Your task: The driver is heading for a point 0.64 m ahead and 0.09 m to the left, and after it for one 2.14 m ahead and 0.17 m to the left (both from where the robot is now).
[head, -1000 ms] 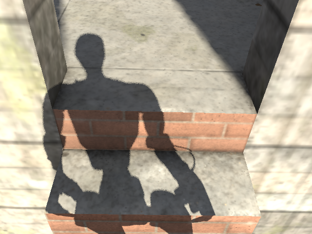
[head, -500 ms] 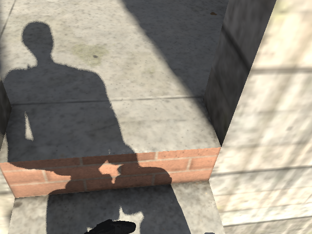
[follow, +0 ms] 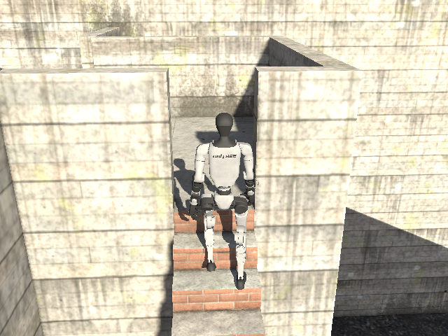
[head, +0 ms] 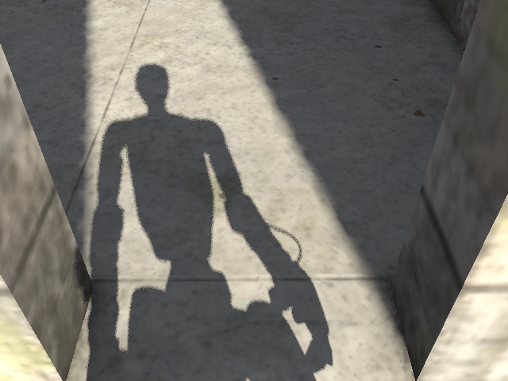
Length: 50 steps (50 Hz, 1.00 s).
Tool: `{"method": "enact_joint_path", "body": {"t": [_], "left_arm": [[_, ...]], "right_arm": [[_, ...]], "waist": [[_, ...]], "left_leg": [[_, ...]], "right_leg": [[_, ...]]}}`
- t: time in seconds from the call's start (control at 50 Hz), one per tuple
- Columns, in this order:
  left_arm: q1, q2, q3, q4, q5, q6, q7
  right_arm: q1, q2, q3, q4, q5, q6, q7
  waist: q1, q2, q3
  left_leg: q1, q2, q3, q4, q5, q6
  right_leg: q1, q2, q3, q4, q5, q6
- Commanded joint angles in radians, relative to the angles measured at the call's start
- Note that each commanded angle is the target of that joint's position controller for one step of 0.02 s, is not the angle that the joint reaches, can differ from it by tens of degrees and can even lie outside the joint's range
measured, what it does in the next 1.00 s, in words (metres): steps to the right: left foot, then right foot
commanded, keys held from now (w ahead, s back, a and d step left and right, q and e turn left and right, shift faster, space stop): w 0.80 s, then w+q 0.20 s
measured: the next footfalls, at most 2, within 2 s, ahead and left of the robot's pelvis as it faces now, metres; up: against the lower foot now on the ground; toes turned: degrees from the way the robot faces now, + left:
left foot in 0.04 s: +0.04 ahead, +0.08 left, +0.00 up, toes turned +13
right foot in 0.42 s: +0.08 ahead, -0.18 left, +0.00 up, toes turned -2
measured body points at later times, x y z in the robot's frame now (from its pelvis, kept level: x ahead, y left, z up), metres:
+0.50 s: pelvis +0.05 -0.04 +0.00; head +0.05 -0.02 +0.45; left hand +0.12 +0.19 -0.15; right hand +0.13 -0.28 -0.13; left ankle +0.01 +0.09 -0.73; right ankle +0.04 -0.18 -0.74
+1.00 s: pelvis +0.06 -0.08 +0.01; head +0.08 -0.07 +0.46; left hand +0.07 +0.16 -0.13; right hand +0.16 -0.34 -0.12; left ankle +0.02 +0.09 -0.73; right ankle +0.04 -0.18 -0.73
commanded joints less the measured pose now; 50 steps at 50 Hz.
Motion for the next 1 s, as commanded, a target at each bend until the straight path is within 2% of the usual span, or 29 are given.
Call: {"method": "enact_joint_path", "body": {"t": [0.02, 0.04, 0.06, 0.08, 0.1, 0.12, 0.14, 0.16, 0.18, 0.24, 0.3, 0.36, 0.4, 0.46, 0.48, 0.5, 0.52, 0.54, 0.58, 0.6, 0.62, 0.64, 0.66, 0.68, 0.76, 0.78, 0.86, 0.9, 1.0], "left_arm": [[-0.087, 0.092, 0.023, -0.086, -0.026, -0.024, -0.019], [-0.072, 0.103, 0.026, -0.098, -0.036, -0.027, -0.03], [-0.046, 0.072, 0.021, -0.139, -0.02, -0.051, -0.052], [0.049, 0.008, 0.023, -0.068, -0.032, -0.051, -0.065], [0.019, 0.023, 0.028, -0.069, -0.04, -0.038, -0.067], [-0.044, 0.061, 0.042, -0.08, -0.04, -0.022, -0.064], [-0.131, 0.081, 0.049, -0.102, -0.03, 0.001, -0.053], [-0.173, 0.061, 0.044, -0.127, -0.011, 0.02, -0.041], [-0.159, 0.072, 0.049, -0.106, -0.003, 0.034, -0.027], [-0.095, 0.066, 0.058, -0.06, -0.026, 0.042, -0.026], [-0.136, 0.042, 0.048, -0.048, -0.026, 0.043, -0.022], [-0.178, 0.061, 0.05, -0.046, -0.025, 0.026, 0.0], [-0.171, 0.066, 0.06, -0.021, -0.03, -0.002, -0.004], [-0.166, 0.124, 0.079, -0.043, -0.015, -0.017, -0.012], [-0.163, 0.117, 0.08, -0.052, -0.017, -0.015, -0.011], [-0.16, 0.154, 0.09, -0.056, -0.012, -0.015, -0.013], [-0.151, 0.131, 0.085, -0.079, -0.023, -0.018, -0.016], [-0.141, 0.104, 0.078, -0.083, -0.036, -0.02, -0.022], [-0.147, 0.067, 0.06, -0.106, -0.021, -0.028, -0.033], [-0.127, 0.066, 0.059, -0.113, -0.021, -0.035, -0.037], [-0.07, 0.071, 0.058, -0.083, -0.035, -0.03, -0.02], [-0.051, 0.093, 0.06, -0.082, -0.045, -0.037, -0.002], [0.011, 0.082, 0.046, -0.079, -0.027, -0.048, -0.005], [0.005, 0.083, 0.045, -0.099, -0.001, -0.043, 0.004], [0.015, 0.122, 0.055, -0.098, -0.019, -0.055, 0.014], [-0.004, 0.134, 0.06, -0.104, -0.02, -0.06, 0.015], [0.063, 0.126, 0.068, -0.08, -0.022, -0.065, -0.006], [0.068, 0.135, 0.07, -0.092, -0.02, -0.062, -0.013], [0.024, 0.219, 0.098, -0.177, -0.031, -0.033, 0.031]], "right_arm": [[0.025, -0.123, -0.064, -0.032, 0.0, 0.013, 0.003], [0.058, -0.143, -0.068, 0.005, -0.02, 0.002, 0.013], [0.112, -0.199, -0.073, 0.028, -0.05, 0.0, 0.005], [0.149, -0.127, -0.045, -0.008, -0.06, 0.011, -0.014], [0.153, -0.094, -0.034, -0.034, -0.067, 0.003, -0.009], [0.099, -0.104, -0.035, -0.046, -0.055, -0.001, -0.01], [0.035, -0.12, -0.04, -0.07, -0.049, -0.008, -0.018], [-0.024, -0.105, -0.04, -0.074, -0.041, -0.004, -0.027], [-0.022, -0.103, -0.032, -0.057, -0.048, -0.003, -0.036], [0.033, -0.108, -0.032, -0.023, -0.045, -0.001, -0.033], [0.079, -0.118, -0.043, 0.007, -0.036, 0.015, -0.035], [0.109, -0.164, -0.071, 0.015, -0.024, 0.037, -0.037], [0.092, -0.196, -0.088, -0.019, -0.03, 0.049, -0.039], [0.081, -0.19, -0.094, -0.033, -0.016, 0.048, -0.035], [0.058, -0.189, -0.094, -0.042, -0.006, 0.04, -0.032], [0.09, -0.171, -0.094, -0.038, -0.007, 0.032, -0.03], [0.107, -0.175, -0.099, -0.04, -0.01, 0.032, -0.042], [0.071, -0.179, -0.101, -0.043, -0.019, 0.031, -0.053], [0.053, -0.163, -0.099, -0.042, -0.016, 0.04, -0.06], [0.048, -0.159, -0.093, -0.051, -0.019, 0.045, -0.055], [0.04, -0.15, -0.086, -0.041, -0.016, 0.048, -0.052], [0.012, -0.146, -0.085, -0.03, -0.008, 0.033, -0.052], [0.026, -0.13, -0.078, -0.007, -0.03, 0.018, -0.053], [0.023, -0.161, -0.086, 0.005, -0.04, 0.02, -0.058], [0.057, -0.179, -0.086, 0.042, -0.035, 0.003, -0.048], [0.042, -0.184, -0.086, 0.038, -0.037, 0.001, -0.045], [0.078, -0.198, -0.091, 0.063, -0.03, 0.009, -0.047], [0.077, -0.201, -0.094, 0.054, -0.024, 0.009, -0.049], [-0.013, -0.212, -0.097, -0.06, -0.023, -0.017, -0.058]], "waist": [[-0.114, -0.152, 0.006], [-0.093, -0.093, 0.024], [-0.053, 0.119, -0.044], [-0.039, 0.163, -0.181], [-0.044, 0.125, -0.228], [-0.039, 0.081, -0.192], [-0.031, 0.018, -0.086], [-0.001, -0.016, 0.006], [0.001, 0.039, 0.017], [0.008, 0.088, 0.016], [-0.029, 0.126, 0.048], [-0.072, 0.163, 0.1], [-0.078, 0.159, 0.089], [-0.09, 0.117, 0.055], [-0.085, 0.105, 0.049], [-0.115, 0.016, -0.012], [-0.11, -0.033, -0.064], [-0.08, -0.064, -0.05], [-0.077, -0.088, -0.035], [-0.069, -0.088, -0.069], [-0.067, -0.137, -0.089], [-0.052, -0.107, -0.005], [-0.042, -0.112, 0.031], [-0.037, -0.139, 0.102], [-0.051, -0.071, 0.092], [-0.057, -0.044, 0.097], [-0.035, -0.016, 0.036], [-0.025, -0.06, 0.052], [-0.011, -0.114, 0.018]], "left_leg": [[0.342, -0.006, -0.014, -0.778, 0.025, 0.029], [0.409, 0.018, -0.067, -0.941, 0.144, 0.025], [0.761, 0.207, -0.242, -0.693, 1.092, 0.022], [0.894, 0.329, -0.386, -0.611, 1.363, 0.131], [0.823, 0.355, -0.482, -0.679, 1.049, 0.222], [0.73, 0.38, -0.541, -0.738, 0.797, 0.274], [0.619, 0.368, -0.485, -0.766, 0.628, 0.26], [0.51, 0.301, -0.368, -0.779, 0.489, 0.202], [0.451, 0.307, -0.393, -0.8, 0.437, 0.166], [0.447, 0.218, -0.249, -0.821, 0.392, 0.081], [0.475, 0.169, -0.163, -0.832, 0.411, 0.045], [0.545, 0.187, -0.197, -0.83, 0.369, 0.084], [0.566, 0.203, -0.223, -0.81, 0.334, 0.104], [0.587, 0.164, -0.206, -0.745, 0.256, 0.142], [0.554, 0.157, -0.206, -0.717, 0.269, 0.142], [0.501, 0.117, -0.158, -0.698, 0.264, 0.128], [0.48, 0.085, -0.096, -0.693, 0.18, 0.107], [0.45, 0.087, -0.073, -0.695, 0.108, 0.083], [0.422, 0.095, -0.05, -0.678, 0.077, 0.042], [0.424, 0.105, -0.07, -0.696, 0.014, 0.032], [0.431, 0.109, -0.09, -0.733, -0.101, 0.014], [0.4, 0.108, -0.099, -0.755, -0.139, -0.009], [0.379, 0.108, -0.125, -0.759, -0.162, -0.029], [0.341, 0.108, -0.124, -0.751, -0.184, -0.039], [0.362, 0.122, -0.165, -0.823, -0.136, -0.019], [0.384, 0.135, -0.176, -0.851, -0.084, -0.023], [0.401, 0.12, -0.185, -0.858, -0.041, -0.021], [0.355, 0.11, -0.191, -0.828, -0.074, -0.017], [0.198, 0.06, -0.162, -0.576, -0.201, -0.013]], "right_leg": [[0.04, -0.057, 0.084, 0.065, 0.345, -0.148], [0.057, -0.049, 0.1, 0.204, 0.3, -0.11], [-0.268, -0.017, 0.13, 0.375, -0.045, -0.044], [-0.412, 0.012, 0.251, 0.465, -0.178, 0.012], [-0.398, -0.006, 0.259, 0.556, -0.195, 0.059], [-0.403, 0.008, 0.271, 0.711, -0.223, 0.098], [-0.444, 0.001, 0.28, 0.739, -0.245, 0.131], [-0.422, -0.022, 0.258, 0.629, -0.245, 0.143], [-0.382, -0.026, 0.26, 0.7, -0.203, 0.147], [-0.311, -0.027, 0.207, 0.66, -0.104, 0.133], [-0.241, -0.019, 0.126, 0.475, -0.069, 0.118], [-0.235, 0.006, 0.064, 0.198, -0.042, 0.095], [-0.207, 0.009, 0.047, 0.028, 0.107, 0.064], [-0.157, -0.003, 0.072, -0.095, 0.199, 0.026], [-0.107, -0.012, 0.075, -0.124, 0.276, 0.019], [0.002, -0.028, 0.089, -0.063, 0.465, 0.008], [0.036, -0.03, 0.088, -0.046, 0.434, -0.018], [0.019, -0.036, 0.106, -0.074, 0.404, -0.04], [0.01, -0.051, 0.138, -0.105, 0.46, -0.067], [0.056, -0.062, 0.15, -0.138, 0.429, -0.067], [0.102, -0.082, 0.178, -0.205, 0.32, -0.068], [0.081, -0.106, 0.223, -0.267, 0.21, -0.053], [0.098, -0.14, 0.287, -0.335, 0.105, -0.038], [0.083, -0.146, 0.319, -0.38, 0.061, -0.02], [0.145, -0.13, 0.289, -0.389, 0.138, -0.004], [0.139, -0.118, 0.261, -0.359, 0.314, 0.01], [0.219, -0.081, 0.183, -0.327, 0.453, 0.032], [0.228, -0.087, 0.185, -0.328, 0.412, 0.026], [0.26, -0.169, 0.22, -0.287, 0.281, -0.087]]}}
Keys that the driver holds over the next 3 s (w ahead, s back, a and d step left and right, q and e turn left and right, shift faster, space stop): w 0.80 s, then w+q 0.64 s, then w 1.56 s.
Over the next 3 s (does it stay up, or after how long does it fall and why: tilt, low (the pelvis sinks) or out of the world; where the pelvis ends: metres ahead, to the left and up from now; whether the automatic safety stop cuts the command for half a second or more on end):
stays up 0.03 -0.04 0.01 its command is cut before an obstacle from the start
